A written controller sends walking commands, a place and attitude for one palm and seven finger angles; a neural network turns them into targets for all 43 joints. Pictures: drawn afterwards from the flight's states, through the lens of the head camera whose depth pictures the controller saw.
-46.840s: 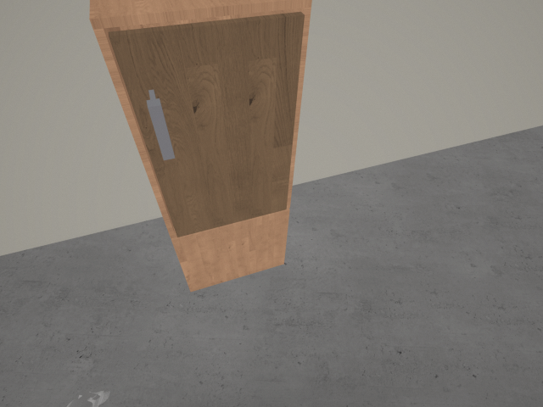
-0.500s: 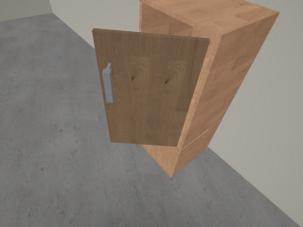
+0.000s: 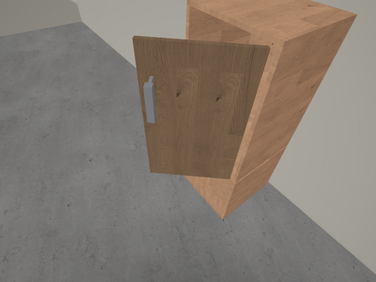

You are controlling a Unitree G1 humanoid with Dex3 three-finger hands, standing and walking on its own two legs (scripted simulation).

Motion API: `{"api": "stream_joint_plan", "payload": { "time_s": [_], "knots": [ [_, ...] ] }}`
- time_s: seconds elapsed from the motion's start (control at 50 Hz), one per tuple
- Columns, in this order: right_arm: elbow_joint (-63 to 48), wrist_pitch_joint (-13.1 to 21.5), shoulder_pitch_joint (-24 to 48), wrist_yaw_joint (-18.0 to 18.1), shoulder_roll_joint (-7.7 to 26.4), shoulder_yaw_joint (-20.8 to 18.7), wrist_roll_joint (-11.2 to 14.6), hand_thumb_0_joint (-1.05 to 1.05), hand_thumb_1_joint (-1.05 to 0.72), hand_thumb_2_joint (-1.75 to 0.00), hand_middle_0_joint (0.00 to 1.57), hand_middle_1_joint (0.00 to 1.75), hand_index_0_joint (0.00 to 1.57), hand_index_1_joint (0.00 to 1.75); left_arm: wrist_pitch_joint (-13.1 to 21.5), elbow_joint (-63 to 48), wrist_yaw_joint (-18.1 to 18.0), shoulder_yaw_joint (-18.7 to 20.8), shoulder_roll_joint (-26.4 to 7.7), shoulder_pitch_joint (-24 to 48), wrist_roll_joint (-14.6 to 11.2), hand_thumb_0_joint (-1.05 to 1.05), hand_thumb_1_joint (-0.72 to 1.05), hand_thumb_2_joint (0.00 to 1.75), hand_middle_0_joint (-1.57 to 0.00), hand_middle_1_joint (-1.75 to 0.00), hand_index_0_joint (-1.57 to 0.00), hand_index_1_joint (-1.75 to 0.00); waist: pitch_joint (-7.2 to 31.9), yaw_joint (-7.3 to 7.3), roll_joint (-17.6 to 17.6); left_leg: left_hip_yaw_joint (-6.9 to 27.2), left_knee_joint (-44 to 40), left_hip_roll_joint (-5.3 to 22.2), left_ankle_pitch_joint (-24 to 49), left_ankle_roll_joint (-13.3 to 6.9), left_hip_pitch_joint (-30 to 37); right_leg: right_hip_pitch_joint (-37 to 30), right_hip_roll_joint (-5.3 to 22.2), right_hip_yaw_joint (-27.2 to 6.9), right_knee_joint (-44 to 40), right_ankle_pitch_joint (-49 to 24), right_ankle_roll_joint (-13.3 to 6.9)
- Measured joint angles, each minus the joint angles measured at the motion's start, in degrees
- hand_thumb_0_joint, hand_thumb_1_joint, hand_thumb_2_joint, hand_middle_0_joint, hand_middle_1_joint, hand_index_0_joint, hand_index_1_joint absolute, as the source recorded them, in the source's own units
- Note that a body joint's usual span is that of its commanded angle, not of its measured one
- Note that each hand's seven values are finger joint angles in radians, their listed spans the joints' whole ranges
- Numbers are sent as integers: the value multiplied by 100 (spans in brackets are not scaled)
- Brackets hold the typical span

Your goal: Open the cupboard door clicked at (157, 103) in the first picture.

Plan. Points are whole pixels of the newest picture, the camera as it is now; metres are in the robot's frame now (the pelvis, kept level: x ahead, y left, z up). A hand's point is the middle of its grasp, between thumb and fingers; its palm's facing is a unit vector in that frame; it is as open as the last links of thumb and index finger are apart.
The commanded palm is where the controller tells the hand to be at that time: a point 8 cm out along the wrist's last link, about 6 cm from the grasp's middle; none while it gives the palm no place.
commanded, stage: come to a stop and stand still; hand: left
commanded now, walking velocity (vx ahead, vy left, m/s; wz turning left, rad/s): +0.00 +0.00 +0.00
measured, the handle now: (151, 99) +0.60 +0.16 +0.06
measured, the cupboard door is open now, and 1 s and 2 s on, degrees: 48 48 48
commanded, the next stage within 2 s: look again from close up in 1.10 s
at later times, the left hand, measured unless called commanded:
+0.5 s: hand out of the picture -0.01 +0.23 -0.18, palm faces +0.02 -0.98 -0.19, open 7.4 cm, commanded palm none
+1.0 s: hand out of the picture -0.05 +0.28 -0.18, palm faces -0.12 -0.98 -0.15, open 7.4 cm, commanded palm none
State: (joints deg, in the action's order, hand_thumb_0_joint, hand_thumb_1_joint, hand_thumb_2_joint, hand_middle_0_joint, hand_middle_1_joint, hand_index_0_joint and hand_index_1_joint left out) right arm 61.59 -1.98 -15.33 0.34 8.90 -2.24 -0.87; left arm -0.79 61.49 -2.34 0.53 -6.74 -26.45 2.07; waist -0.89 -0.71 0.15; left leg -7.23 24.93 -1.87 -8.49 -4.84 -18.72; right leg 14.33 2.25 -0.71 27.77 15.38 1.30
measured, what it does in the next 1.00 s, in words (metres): steps to the left: right foot, then left foot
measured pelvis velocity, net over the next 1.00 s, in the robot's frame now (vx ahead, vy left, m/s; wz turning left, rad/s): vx -0.11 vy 0.11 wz -0.12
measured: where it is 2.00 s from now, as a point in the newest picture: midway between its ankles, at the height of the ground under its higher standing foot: outside the picture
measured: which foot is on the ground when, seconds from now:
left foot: down 0.00-0.62, up 0.64-0.78, down 0.80-1.00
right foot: down 0.00-0.28, up 0.30-0.60, down 0.62-0.82, up 0.84-1.00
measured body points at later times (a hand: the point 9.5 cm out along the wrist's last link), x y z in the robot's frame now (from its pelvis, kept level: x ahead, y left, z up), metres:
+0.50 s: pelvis -0.06 +0.05 +0.00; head -0.08 +0.08 +0.45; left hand -0.01 +0.28 -0.16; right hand -0.10 -0.17 -0.15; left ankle +0.05 +0.07 -0.74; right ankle -0.14 -0.09 -0.67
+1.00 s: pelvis -0.11 +0.11 +0.01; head -0.08 +0.13 +0.46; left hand -0.05 +0.33 -0.16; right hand -0.19 -0.10 -0.14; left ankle -0.05 +0.18 -0.74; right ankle -0.16 -0.02 -0.66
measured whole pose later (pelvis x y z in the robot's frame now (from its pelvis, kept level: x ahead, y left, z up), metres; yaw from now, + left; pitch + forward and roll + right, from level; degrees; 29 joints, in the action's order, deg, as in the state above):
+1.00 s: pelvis -0.11 +0.11 +0.01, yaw -7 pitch +0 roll -1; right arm 63.1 0.4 -21.8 2.2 6.9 -0.9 -1.9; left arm -2.5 58.5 -0.1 2.9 -10.5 -14.5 1.7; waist -3.2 2.3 -2.5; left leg -5.3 22.9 -0.1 -8.1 -3.4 -14.8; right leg 23.6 0.5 -0.3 59.1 19.0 -0.2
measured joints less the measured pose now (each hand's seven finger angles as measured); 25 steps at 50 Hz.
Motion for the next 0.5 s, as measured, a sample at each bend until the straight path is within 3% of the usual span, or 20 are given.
{"api": "stream_joint_plan", "payload": {
  "time_s": [0.14, 0.22, 0.26, 0.3, 0.36, 0.4, 0.44, 0.5],
  "knots": [
    [42, -49, 65, 12, -8, -35, -3, 1, -92, -90, 20, 30, 20, 30, 13, -31, 7, 37, 91, 83, 2, 0, 91, 90, -20, -30, -20, -29, 9, -18, -10, 26, 139, -39, -341, 141, -146, 99, -15, -88, 34, 26, 6],
    [-46, -61, 40, 18, -19, -101, -6, 0, -91, -90, 20, 30, 20, 30, -113, 4, -20, 94, 115, 191, -17, 0, 90, 90, -20, -30, -20, -30, -15, 76, 14, 158, 1141, 58, -930, 391, -503, 185, -52, -1, 125, -128, 74],
    [-86, -5, -76, 16, -33, -121, 6, 0, -91, -90, 20, 30, 20, 30, -203, 43, -34, 145, 80, 282, -22, 0, 90, 90, -20, -30, -20, -30, 34, 116, -19, 308, 1555, 143, -1067, 423, -351, 323, -50, 52, 333, -282, 123],
    [-108, 96, -206, 35, -76, -114, -7, 0, -91, -90, 20, 30, 20, 30, -256, 39, -28, 186, -27, 498, -42, 1, 90, 90, -20, -30, -20, -30, 11, 213, -136, 273, 1511, 133, -718, 186, -293, 559, -17, 6, 799, 16, 100],
    [-32, 124, -404, 81, -146, -32, -48, 0, -91, -90, 20, 30, 19, 30, -251, -119, -24, 281, -190, 887, -42, 1, 91, 90, -20, -30, -20, -30, -10, 225, -242, 113, 1332, 58, -477, -181, -278, 950, -115, -186, 2016, 498, -21],
    [84, 55, -498, 88, -173, 21, -53, 0, -91, -90, 20, 30, 19, 30, -221, -281, -13, 333, -265, 1037, -17, 1, 91, 90, -20, -30, -20, -29, 110, 192, -210, 79, 932, 14, -238, -226, -242, 1135, -212, -186, 3013, 481, -39],
    [163, 13, -529, 89, -205, 56, -61, 0, -91, -90, 20, 30, 19, 30, -166, -419, -21, 365, -323, 1086, -20, 0, 91, 90, -20, -30, -20, -29, 235, 152, -173, 56, 431, -28, 62, -180, -175, 1049, -273, -95, 3500, 428, -30],
    [162, -6, -452, 115, -217, 54, -70, 0, -90, -90, 20, 30, 19, 30, -135, -505, -37, 351, -354, 964, -54, 0, 91, 90, -20, -30, -19, -29, 366, 147, -67, -8, -290, -56, 411, -101, -27, 403, -325, 162, 2861, 757, -69]
  ]
}}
